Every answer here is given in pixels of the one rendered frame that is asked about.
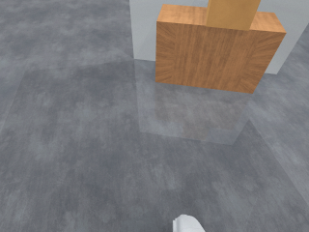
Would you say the carton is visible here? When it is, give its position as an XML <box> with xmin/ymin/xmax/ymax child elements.
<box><xmin>206</xmin><ymin>0</ymin><xmax>261</xmax><ymax>31</ymax></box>

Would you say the pedestal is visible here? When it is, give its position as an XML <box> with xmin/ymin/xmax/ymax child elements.
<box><xmin>155</xmin><ymin>4</ymin><xmax>287</xmax><ymax>94</ymax></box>

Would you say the right robot thigh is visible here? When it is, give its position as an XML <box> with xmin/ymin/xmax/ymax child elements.
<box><xmin>173</xmin><ymin>215</ymin><xmax>205</xmax><ymax>232</ymax></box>

